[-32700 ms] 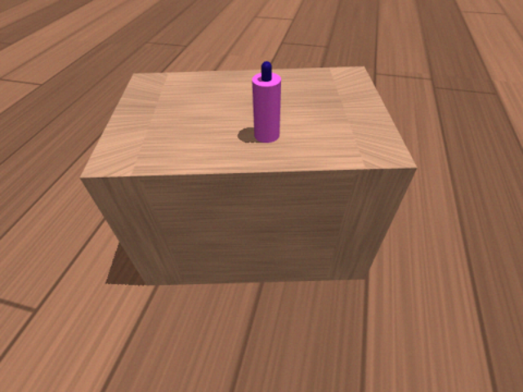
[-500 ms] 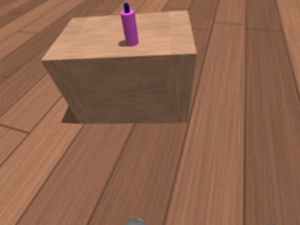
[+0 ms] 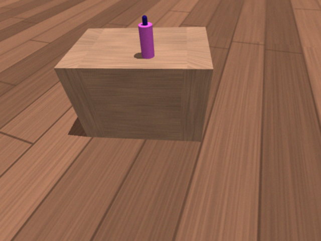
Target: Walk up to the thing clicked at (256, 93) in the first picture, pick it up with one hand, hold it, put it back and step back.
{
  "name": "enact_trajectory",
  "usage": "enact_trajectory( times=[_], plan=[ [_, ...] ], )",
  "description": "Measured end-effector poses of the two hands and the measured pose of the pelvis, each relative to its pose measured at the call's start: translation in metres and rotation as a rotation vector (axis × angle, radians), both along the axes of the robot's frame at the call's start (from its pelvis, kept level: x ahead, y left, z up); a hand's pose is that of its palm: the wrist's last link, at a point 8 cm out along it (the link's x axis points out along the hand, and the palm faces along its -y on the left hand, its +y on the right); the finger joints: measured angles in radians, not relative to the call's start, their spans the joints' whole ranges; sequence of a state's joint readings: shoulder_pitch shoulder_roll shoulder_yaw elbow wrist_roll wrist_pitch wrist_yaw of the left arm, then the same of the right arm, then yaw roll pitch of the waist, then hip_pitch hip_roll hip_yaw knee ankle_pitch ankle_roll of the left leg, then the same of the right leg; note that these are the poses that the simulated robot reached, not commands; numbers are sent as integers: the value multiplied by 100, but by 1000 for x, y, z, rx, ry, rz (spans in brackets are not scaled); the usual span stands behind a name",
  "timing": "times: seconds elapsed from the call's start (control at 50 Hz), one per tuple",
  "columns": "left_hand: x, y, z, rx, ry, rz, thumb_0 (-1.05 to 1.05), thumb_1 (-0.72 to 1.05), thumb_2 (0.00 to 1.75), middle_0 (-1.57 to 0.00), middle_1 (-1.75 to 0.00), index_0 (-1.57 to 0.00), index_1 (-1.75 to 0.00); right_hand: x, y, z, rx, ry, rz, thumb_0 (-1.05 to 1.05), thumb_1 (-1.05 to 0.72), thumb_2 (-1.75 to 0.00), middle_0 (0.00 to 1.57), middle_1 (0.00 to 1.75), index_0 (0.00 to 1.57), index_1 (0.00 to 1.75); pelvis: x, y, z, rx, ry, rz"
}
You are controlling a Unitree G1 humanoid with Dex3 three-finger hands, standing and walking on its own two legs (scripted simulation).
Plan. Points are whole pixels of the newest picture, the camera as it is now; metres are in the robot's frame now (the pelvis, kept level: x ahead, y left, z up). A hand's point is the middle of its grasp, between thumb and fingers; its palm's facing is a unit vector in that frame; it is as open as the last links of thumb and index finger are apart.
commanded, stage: step back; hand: left
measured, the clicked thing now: (146, 37) +1.16 +0.15 +0.01
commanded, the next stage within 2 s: stand in 0.46 s
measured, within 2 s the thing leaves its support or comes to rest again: neither
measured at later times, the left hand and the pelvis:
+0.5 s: hand out of the picture +0.13 +0.31 -0.15, palm faces +0.01 -0.94 -0.35, open 7.4 cm; pelvis +0.05 +0.04 +0.00, yaw +0 degrees
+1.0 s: hand out of the picture +0.13 +0.29 -0.14, palm faces -0.03 -0.94 -0.34, open 7.4 cm; pelvis +0.05 +0.04 +0.02, yaw +0 degrees
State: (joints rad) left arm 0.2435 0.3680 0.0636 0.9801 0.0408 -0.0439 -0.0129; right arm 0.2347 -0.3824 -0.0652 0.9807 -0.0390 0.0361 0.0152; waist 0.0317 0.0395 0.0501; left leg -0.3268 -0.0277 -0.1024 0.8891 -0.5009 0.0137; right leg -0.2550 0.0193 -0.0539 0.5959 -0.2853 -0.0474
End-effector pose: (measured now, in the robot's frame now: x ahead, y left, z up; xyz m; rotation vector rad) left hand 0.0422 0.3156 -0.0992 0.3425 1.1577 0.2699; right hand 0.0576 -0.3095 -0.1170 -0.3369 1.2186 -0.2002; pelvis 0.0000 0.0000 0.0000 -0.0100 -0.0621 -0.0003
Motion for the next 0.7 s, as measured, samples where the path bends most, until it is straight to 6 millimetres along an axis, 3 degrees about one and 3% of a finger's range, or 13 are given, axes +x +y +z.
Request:
enact_trajectory(
  times=[0.16, 0.28, 0.36, 0.56, 0.7],
  plan=[
    [6, 8, 4, -3, 31, 38, 1, 90, 90, -20, -30, -20, -30, 29, 6, 4, -7, 27, 46, 1, -90, -90, 20, 30, 20, 30, 20, 11, 5, 0, 5, 24],
    [34, 33, -15, -16, 42, 36, 1, 90, 90, -20, -30, -20, -30, 50, 32, -1, -27, 37, 46, 1, -90, -90, 20, 30, 20, 30, 35, 31, -5, 21, 3, 35],
    [55, 38, -21, -36, 47, 17, 1, 90, 90, -20, -30, -20, -30, 68, 51, 3, -13, 7, 49, 1, -90, -90, 20, 30, 20, 30, 41, 39, -4, 6, 22, 17],
    [80, 31, -13, -62, 41, -15, 1, 90, 90, -20, -30, -20, -30, 116, 70, 13, 34, -101, 61, 1, -90, -90, 20, 30, 20, 30, 54, 43, 6, -5, 28, 5],
    [87, 24, -4, -67, 32, -30, 1, 90, 90, -20, -30, -20, -30, 118, 65, 19, 42, -118, 44, 1, -90, -90, 20, 30, 20, 30, 56, 42, 13, 3, 13, 2]
  ],
)
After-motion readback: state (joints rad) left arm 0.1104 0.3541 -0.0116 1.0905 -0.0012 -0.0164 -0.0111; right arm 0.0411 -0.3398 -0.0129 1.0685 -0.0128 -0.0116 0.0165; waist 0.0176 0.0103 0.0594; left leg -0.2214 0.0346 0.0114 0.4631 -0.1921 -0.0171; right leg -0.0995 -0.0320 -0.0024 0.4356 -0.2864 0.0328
